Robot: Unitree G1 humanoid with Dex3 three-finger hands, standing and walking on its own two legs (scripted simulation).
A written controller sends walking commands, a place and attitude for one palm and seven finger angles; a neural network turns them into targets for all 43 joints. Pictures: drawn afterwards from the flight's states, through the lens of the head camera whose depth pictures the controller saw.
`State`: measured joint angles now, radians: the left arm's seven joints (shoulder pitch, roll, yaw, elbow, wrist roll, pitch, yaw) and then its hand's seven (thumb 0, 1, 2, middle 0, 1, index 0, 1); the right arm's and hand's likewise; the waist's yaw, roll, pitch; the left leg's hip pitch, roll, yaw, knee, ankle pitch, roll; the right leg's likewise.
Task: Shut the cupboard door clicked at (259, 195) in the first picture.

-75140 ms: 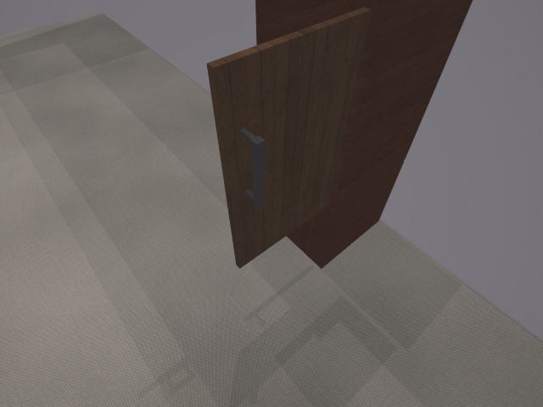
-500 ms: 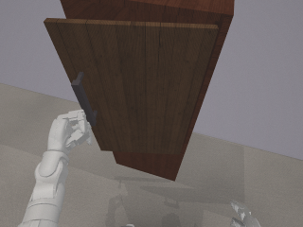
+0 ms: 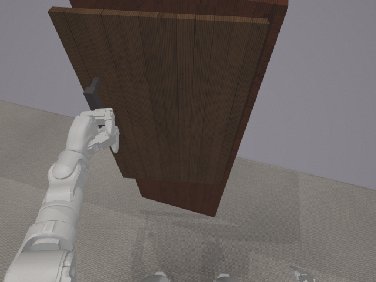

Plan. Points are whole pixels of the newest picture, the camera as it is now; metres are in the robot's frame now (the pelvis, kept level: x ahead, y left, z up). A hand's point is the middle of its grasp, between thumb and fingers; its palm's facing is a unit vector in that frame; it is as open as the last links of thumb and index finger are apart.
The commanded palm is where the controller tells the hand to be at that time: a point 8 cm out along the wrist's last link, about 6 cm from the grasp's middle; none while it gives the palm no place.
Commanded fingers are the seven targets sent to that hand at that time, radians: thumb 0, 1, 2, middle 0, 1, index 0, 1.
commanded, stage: push the door shut along its arc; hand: left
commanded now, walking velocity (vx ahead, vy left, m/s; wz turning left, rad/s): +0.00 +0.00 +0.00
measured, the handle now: (104, 114) +0.47 +0.21 +0.07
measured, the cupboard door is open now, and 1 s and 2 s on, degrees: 12 0 0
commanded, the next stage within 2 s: pull the fist back off the door in 0.80 s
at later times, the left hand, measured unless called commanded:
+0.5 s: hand (132, 116) +0.46 +0.14 +0.08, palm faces -0.26 -0.97 -0.02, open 3.1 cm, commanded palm +0.46 +0.19 +0.08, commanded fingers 0.00 0.90 0.90 -1.30 -1.50 -1.30 -1.50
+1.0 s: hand (136, 111) +0.47 +0.14 +0.08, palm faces -0.12 -0.99 +0.05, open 3.1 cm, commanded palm +0.48 +0.17 +0.08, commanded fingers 0.00 0.90 0.90 -1.30 -1.50 -1.30 -1.50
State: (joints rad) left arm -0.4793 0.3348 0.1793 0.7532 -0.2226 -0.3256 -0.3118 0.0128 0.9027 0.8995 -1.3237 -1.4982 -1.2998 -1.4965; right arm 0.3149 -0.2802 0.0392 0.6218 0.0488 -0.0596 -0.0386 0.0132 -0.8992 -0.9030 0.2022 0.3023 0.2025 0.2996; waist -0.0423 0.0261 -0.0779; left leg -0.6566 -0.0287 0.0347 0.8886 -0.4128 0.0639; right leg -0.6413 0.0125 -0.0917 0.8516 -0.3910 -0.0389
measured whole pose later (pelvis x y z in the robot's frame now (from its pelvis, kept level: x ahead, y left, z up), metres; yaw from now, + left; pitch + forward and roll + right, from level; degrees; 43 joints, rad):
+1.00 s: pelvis -0.03 +0.00 -0.03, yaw +1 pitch +18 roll -3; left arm -1.00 0.38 0.18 1.20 -0.19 -0.34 -0.23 0.01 0.90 0.90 -1.30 -1.50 -1.30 -1.50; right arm 0.34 -0.29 0.05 0.70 0.02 -0.10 -0.04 0.01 -0.90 -0.90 0.20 0.30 0.20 0.30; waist -0.13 0.02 -0.10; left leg -0.95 -0.02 0.00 1.03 -0.40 0.06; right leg -0.90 0.01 -0.14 0.96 -0.38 -0.04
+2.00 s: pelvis +0.02 -0.01 +0.01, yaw -1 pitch +10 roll -1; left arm -0.34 0.18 0.11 0.58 -0.16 -0.34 -0.07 0.01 0.90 0.90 -1.30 -1.50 -1.30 -1.50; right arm 0.22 -0.23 0.03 0.57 0.04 -0.01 0.00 0.01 -0.90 -0.90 0.20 0.30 0.20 0.30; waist -0.02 0.03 -0.11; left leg -0.60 -0.02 0.04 0.85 -0.42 0.05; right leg -0.60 0.03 -0.07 0.82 -0.40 -0.05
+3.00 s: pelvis +0.04 +0.01 +0.05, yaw -1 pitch -3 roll -1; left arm 0.41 0.33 0.26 -0.31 -0.07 -0.05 0.09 0.01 0.90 0.90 -0.58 -0.70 -0.57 -0.70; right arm 0.20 -0.23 0.04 0.62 0.02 -0.06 -0.05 0.02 -0.90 -0.90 0.20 0.30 0.20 0.30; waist 0.06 0.08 -0.01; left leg -0.10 -0.05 0.04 0.42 -0.27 0.07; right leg -0.09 0.02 -0.05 0.39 -0.25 -0.02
